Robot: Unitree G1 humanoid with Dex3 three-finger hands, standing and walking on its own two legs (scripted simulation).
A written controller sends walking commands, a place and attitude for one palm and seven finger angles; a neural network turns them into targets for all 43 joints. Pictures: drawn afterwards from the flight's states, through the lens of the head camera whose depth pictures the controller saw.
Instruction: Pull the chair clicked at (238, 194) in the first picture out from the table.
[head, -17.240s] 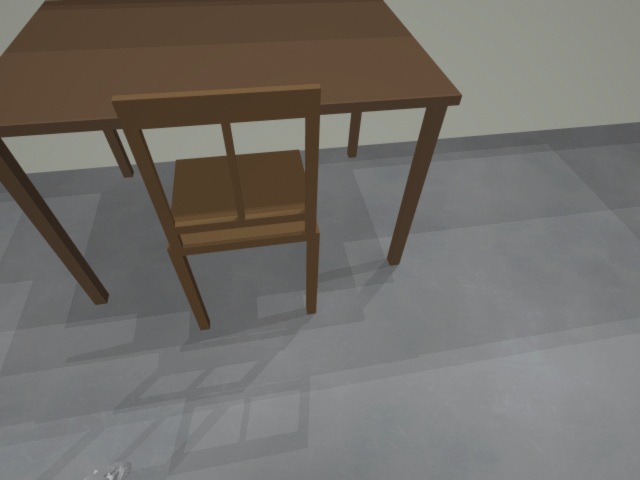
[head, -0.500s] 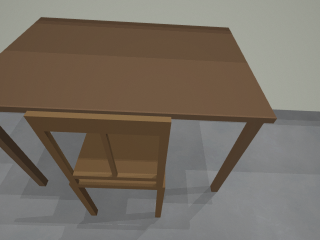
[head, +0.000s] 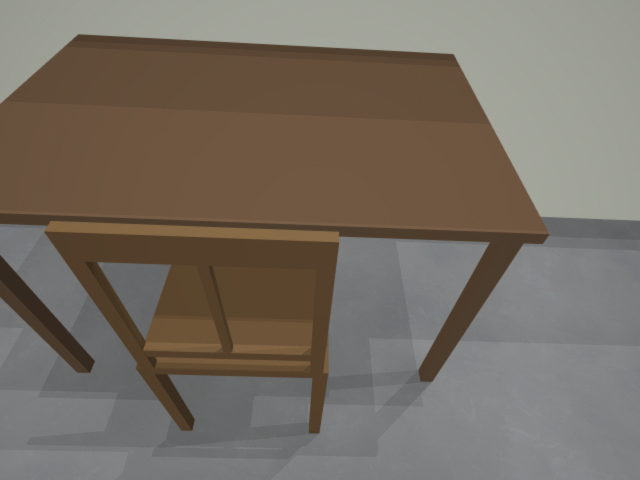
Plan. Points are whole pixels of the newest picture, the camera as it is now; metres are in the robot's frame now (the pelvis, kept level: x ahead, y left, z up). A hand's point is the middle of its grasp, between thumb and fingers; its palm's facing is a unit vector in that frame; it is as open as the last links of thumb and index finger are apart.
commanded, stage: raise the hand toward the chair's back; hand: left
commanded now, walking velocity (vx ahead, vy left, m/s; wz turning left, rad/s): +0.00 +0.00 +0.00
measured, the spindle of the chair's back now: (217, 311) +0.40 +0.20 -0.11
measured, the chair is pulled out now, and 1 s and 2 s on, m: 0.00 0.00 0.00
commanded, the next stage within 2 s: none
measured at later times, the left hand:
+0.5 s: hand out of the picture +0.12 +0.16 -0.09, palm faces +0.18 -0.98 -0.04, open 9.9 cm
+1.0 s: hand (180, 442) +0.18 +0.18 -0.05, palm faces +0.11 -0.99 -0.09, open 14.3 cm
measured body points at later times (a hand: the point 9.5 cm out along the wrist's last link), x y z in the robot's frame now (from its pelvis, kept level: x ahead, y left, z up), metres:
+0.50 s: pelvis -0.04 -0.04 -0.10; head +0.02 -0.01 +0.35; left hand +0.10 +0.21 -0.09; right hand +0.22 -0.27 -0.12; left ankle -0.01 +0.09 -0.74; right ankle -0.02 -0.13 -0.74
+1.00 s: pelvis -0.03 -0.03 -0.10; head +0.04 -0.02 +0.35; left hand +0.16 +0.23 -0.04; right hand +0.12 -0.29 -0.19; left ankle -0.01 +0.09 -0.74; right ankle -0.02 -0.13 -0.74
